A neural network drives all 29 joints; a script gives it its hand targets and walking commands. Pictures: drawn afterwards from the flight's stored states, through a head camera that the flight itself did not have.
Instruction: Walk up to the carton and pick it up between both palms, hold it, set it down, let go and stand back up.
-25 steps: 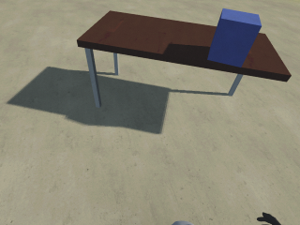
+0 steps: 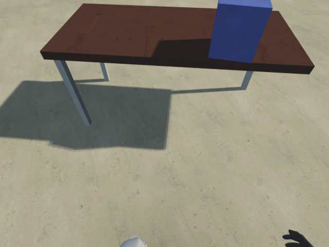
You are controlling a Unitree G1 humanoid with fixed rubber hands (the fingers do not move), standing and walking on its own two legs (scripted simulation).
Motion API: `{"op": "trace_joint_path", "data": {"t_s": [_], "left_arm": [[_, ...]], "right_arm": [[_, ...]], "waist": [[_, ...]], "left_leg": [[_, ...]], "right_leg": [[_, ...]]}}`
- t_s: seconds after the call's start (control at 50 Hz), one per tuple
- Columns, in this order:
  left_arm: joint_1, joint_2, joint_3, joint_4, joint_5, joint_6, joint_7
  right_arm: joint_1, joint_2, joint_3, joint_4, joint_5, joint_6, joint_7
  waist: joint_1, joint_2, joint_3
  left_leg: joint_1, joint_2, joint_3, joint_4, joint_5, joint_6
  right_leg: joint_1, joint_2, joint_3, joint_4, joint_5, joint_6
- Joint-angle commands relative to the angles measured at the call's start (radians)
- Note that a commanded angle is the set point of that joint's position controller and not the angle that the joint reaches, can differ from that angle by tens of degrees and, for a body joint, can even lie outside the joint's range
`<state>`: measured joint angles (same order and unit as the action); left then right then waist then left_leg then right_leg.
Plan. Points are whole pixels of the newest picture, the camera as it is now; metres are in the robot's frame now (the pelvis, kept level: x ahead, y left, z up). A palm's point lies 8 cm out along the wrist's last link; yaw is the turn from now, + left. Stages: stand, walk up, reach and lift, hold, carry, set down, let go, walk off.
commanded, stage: walk up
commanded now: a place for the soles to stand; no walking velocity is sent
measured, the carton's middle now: (236, 26) +1.03 -0.34 +0.03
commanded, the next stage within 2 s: none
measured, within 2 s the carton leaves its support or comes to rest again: neither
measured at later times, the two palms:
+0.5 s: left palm (77, 220) +0.22 +0.25 -0.09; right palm (328, 221) +0.20 -0.40 -0.08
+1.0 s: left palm (87, 177) +0.34 +0.25 -0.11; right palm (314, 187) +0.27 -0.38 -0.04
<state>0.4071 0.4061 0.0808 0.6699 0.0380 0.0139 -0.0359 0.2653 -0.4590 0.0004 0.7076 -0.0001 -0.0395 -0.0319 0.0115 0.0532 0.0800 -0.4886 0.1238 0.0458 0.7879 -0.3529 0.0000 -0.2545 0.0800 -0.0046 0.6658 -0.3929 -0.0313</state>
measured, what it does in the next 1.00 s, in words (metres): walks ahead: left foot, then right foot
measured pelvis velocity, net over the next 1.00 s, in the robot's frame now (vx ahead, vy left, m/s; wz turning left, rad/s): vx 0.23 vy -0.04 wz -0.12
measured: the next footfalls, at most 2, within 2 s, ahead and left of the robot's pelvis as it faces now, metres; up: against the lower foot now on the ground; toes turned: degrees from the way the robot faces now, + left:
left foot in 0.02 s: +0.13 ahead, +0.13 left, +0.00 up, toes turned +6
right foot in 0.44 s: +0.20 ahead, -0.18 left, +0.00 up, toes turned -4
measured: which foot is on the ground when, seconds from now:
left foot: up 0.00-0.00, down 0.02-0.44, up 0.46-0.84, down 0.86-1.00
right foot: down 0.00-0.04, up 0.06-0.42, down 0.44-0.88, up 0.90-1.00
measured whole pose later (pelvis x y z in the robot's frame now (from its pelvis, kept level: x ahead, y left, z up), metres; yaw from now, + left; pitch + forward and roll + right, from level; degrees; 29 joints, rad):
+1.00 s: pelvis +0.23 -0.04 +0.00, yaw -7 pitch -5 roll -4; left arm 0.33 0.41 0.09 0.67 0.04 0.05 -0.04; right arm 0.33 -0.44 0.00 0.70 0.00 -0.04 -0.05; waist 0.01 -0.03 0.09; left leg -0.34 0.09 0.07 0.77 -0.36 0.05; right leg -0.36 0.08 0.01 1.16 -0.47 -0.02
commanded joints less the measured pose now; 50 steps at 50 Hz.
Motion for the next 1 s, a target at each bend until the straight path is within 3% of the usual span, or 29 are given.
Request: {"op": "trace_joint_path", "data": {"t_s": [0.0, 0.02, 0.04, 0.06, 0.1, 0.14, 0.2, 0.26, 0.28, 0.34, 0.36, 0.38, 0.4, 0.42, 0.44, 0.48, 0.56, 0.62, 0.64, 0.72, 0.76, 0.8, 0.82, 0.84, 0.86, 0.88, 0.92, 0.96, 0.98], "left_arm": [[-0.014, 0.086, 0.014, -0.140, -0.011, -0.023, -0.005], [-0.045, 0.164, 0.046, -0.149, 0.006, -0.007, -0.003], [-0.058, 0.191, 0.058, -0.159, 0.000, 0.007, 0.001], [-0.116, 0.234, 0.067, -0.184, 0.006, 0.012, -0.009], [-0.068, 0.219, 0.065, -0.133, 0.001, 0.017, -0.036], [-0.045, 0.179, 0.061, -0.117, -0.012, 0.019, -0.046], [-0.130, 0.186, 0.055, -0.136, -0.012, 0.019, -0.043], [-0.183, 0.154, 0.048, -0.140, -0.027, 0.013, -0.050], [-0.173, 0.185, 0.060, -0.172, -0.012, 0.010, -0.049], [-0.076, 0.182, 0.072, -0.118, -0.026, 0.004, -0.055], [0.067, 0.167, 0.067, -0.042, -0.027, -0.007, -0.047], [0.164, 0.207, 0.097, 0.022, -0.010, -0.022, -0.036], [0.137, 0.336, 0.124, 0.005, 0.013, -0.032, -0.015], [0.107, 0.330, 0.112, -0.042, 0.002, -0.025, -0.005], [0.153, 0.355, 0.128, -0.068, -0.007, -0.023, 0.006], [0.058, 0.292, 0.106, -0.098, -0.017, -0.023, 0.017], [0.072, 0.240, 0.079, -0.096, -0.016, -0.030, 0.032], [0.089, 0.230, 0.065, -0.091, 0.001, -0.016, 0.030], [0.069, 0.242, 0.070, -0.103, 0.003, -0.016, 0.025], [0.065, 0.249, 0.068, -0.096, -0.004, -0.011, 0.017], [-0.034, 0.231, 0.057, -0.121, 0.006, -0.010, 0.007], [-0.110, 0.154, 0.032, -0.136, -0.003, -0.006, -0.004], [-0.113, 0.090, 0.019, -0.139, 0.005, -0.006, -0.007], [-0.048, 0.076, 0.023, -0.167, 0.004, -0.006, -0.007], [-0.067, 0.164, 0.054, -0.162, 0.005, 0.014, -0.001], [-0.082, 0.220, 0.068, -0.161, 0.006, 0.028, 0.002], [-0.048, 0.247, 0.082, -0.129, 0.003, 0.029, -0.009], [-0.033, 0.204, 0.066, -0.095, 0.011, 0.021, -0.019], [-0.018, 0.185, 0.070, -0.087, 0.003, 0.024, -0.024]], "right_arm": [[0.354, -0.321, -0.141, -0.007, -0.057, -0.028, -0.032], [0.288, -0.302, -0.135, -0.048, -0.058, -0.010, -0.039], [0.195, -0.296, -0.143, -0.094, -0.068, -0.012, -0.044], [0.161, -0.266, -0.137, -0.096, -0.055, -0.017, -0.044], [0.078, -0.255, -0.114, -0.091, -0.036, -0.025, -0.037], [0.057, -0.257, -0.124, -0.100, -0.047, -0.042, -0.029], [0.141, -0.272, -0.121, -0.085, -0.043, -0.052, -0.028], [0.131, -0.293, -0.133, -0.088, -0.051, -0.033, -0.028], [0.103, -0.318, -0.142, -0.098, -0.049, -0.033, -0.031], [-0.014, -0.334, -0.142, -0.116, -0.062, -0.023, -0.031], [-0.075, -0.305, -0.138, -0.106, -0.059, -0.011, -0.024], [-0.064, -0.190, -0.109, -0.126, -0.063, -0.011, -0.019], [-0.036, -0.097, -0.074, -0.162, -0.035, -0.021, -0.013], [-0.104, -0.105, -0.058, -0.198, -0.025, -0.019, -0.022], [-0.117, -0.148, -0.079, -0.204, 0.004, -0.009, -0.023], [-0.032, -0.195, -0.095, -0.171, -0.002, -0.001, -0.014], [0.044, -0.174, -0.084, -0.116, -0.017, -0.011, -0.009], [-0.013, -0.171, -0.073, -0.151, -0.018, -0.016, -0.004], [0.023, -0.174, -0.076, -0.135, -0.011, -0.013, -0.007], [-0.045, -0.171, -0.085, -0.141, -0.009, -0.007, -0.002], [0.064, -0.169, -0.085, -0.101, -0.006, -0.022, -0.004], [0.253, -0.192, -0.107, -0.025, -0.016, -0.031, -0.024], [0.359, -0.269, -0.134, -0.002, -0.027, -0.029, -0.033], [0.342, -0.341, -0.144, -0.038, -0.054, -0.022, -0.039], [0.295, -0.304, -0.138, -0.081, -0.053, -0.001, -0.047], [0.233, -0.297, -0.131, -0.102, -0.040, -0.003, -0.051], [0.168, -0.256, -0.131, -0.102, -0.032, -0.018, -0.052], [0.153, -0.247, -0.121, -0.098, -0.029, -0.032, -0.055], [0.169, -0.253, -0.123, -0.087, -0.025, -0.040, -0.049]], "waist": [[-0.109, 0.197, -0.368], [-0.103, 0.074, -0.245], [-0.085, 0.163, -0.157], [-0.077, -0.016, -0.008], [-0.014, 0.000, 0.144], [-0.033, 0.081, 0.065], [-0.073, 0.082, 0.036], [-0.077, 0.223, 0.056], [-0.068, 0.249, 0.039], [0.037, 0.211, -0.005], [0.112, 0.140, -0.065], [0.163, -0.164, -0.050], [0.150, -0.399, -0.076], [0.133, -0.258, -0.086], [0.144, -0.222, -0.046], [0.071, -0.145, 0.004], [0.071, -0.202, -0.115], [0.095, -0.221, -0.108], [0.084, -0.287, -0.093], [0.101, -0.203, 0.029], [0.037, -0.222, -0.058], [-0.075, -0.061, -0.149], [-0.122, 0.057, -0.221], [-0.098, 0.221, -0.231], [-0.088, 0.081, -0.139], [-0.057, 0.048, -0.009], [-0.029, -0.013, 0.061], [-0.023, -0.028, 0.055], [-0.022, 0.076, 0.061]], "left_leg": [[0.720, 0.307, -0.473, -0.400, -0.047, 0.156], [0.636, 0.371, -0.609, -0.484, -0.355, 0.241], [0.607, 0.435, -0.595, -0.526, -0.494, 0.317], [0.440, 0.413, -0.563, -0.576, -0.545, 0.297], [0.203, 0.276, -0.348, -0.571, -0.432, 0.203], [0.259, 0.193, -0.200, -0.526, -0.238, 0.176], [0.377, 0.273, -0.206, -0.471, -0.006, 0.228], [0.432, 0.251, -0.109, -0.418, 0.068, 0.237], [0.416, 0.297, -0.178, -0.434, 0.009, 0.239], [0.337, 0.281, -0.097, -0.331, -0.003, 0.210], [0.245, 0.207, 0.023, -0.088, -0.019, 0.177], [0.014, 0.112, 0.079, 0.233, -0.008, 0.115], [-0.237, -0.047, 0.045, 0.393, -0.243, 0.039], [-0.353, -0.119, -0.042, 0.417, -0.360, 0.027], [-0.343, -0.081, -0.086, 0.454, -0.282, 0.026], [-0.333, -0.026, -0.055, 0.466, -0.173, 0.017], [-0.225, 0.007, -0.065, 0.308, -0.123, 0.008], [-0.193, -0.016, -0.030, 0.140, -0.188, 0.014], [-0.152, -0.027, -0.012, 0.102, -0.139, 0.014], [-0.132, -0.012, -0.001, 0.009, -0.016, 0.023], [0.101, -0.055, 0.011, -0.125, 0.046, 0.028], [0.445, -0.072, 0.024, -0.328, 0.189, 0.048], [0.575, 0.061, -0.160, -0.358, 0.032, 0.078], [0.622, 0.300, -0.588, -0.414, -0.154, 0.169], [0.501, 0.349, -0.700, -0.549, -0.532, 0.187], [0.433, 0.396, -0.737, -0.599, -0.676, 0.203], [0.372, 0.289, -0.528, -0.571, -0.555, 0.153], [0.321, 0.207, -0.364, -0.518, -0.197, 0.070], [0.293, 0.173, -0.268, -0.491, -0.093, 0.051]], "right_leg": [[-0.307, 0.023, 0.136, 0.441, -0.140, -0.010], [-0.449, 0.001, 0.159, 0.564, -0.175, 0.014], [-0.573, -0.067, 0.130, 0.637, -0.193, 0.014], [-0.609, -0.084, 0.155, 0.661, -0.169, 0.023], [-0.451, -0.121, 0.158, 0.557, -0.062, 0.024], [-0.360, -0.103, 0.126, 0.500, -0.014, 0.025], [-0.404, -0.105, 0.136, 0.476, -0.022, 0.039], [-0.431, -0.150, 0.097, 0.299, -0.125, 0.044], [-0.402, -0.199, 0.119, 0.249, -0.099, 0.040], [-0.177, -0.160, 0.015, 0.026, -0.078, -0.001], [0.019, -0.129, -0.030, -0.175, -0.019, -0.006], [0.218, -0.080, 0.055, -0.217, 0.001, -0.008], [0.336, -0.259, 0.418, -0.272, 0.217, -0.057], [0.339, -0.316, 0.585, -0.313, 0.274, -0.098], [0.293, -0.365, 0.659, -0.354, 0.286, -0.132], [0.283, -0.344, 0.591, -0.346, 0.203, -0.126], [0.326, -0.277, 0.402, -0.231, 0.499, -0.114], [0.273, -0.286, 0.394, -0.229, 0.437, -0.211], [0.258, -0.264, 0.379, -0.238, 0.447, -0.205], [0.146, -0.257, 0.350, -0.292, 0.323, -0.121], [0.068, -0.236, 0.295, -0.193, 0.321, -0.155], [-0.087, -0.154, 0.166, 0.046, 0.196, -0.099], [-0.198, -0.088, 0.071, 0.309, 0.098, -0.059], [-0.422, 0.020, 0.108, 0.471, -0.189, 0.010], [-0.486, -0.002, 0.159, 0.558, -0.179, 0.022], [-0.568, -0.043, 0.185, 0.622, -0.152, 0.028], [-0.538, -0.058, 0.156, 0.626, -0.052, 0.023], [-0.402, -0.068, 0.179, 0.562, 0.036, 0.028], [-0.376, -0.080, 0.170, 0.531, 0.033, 0.036]]}}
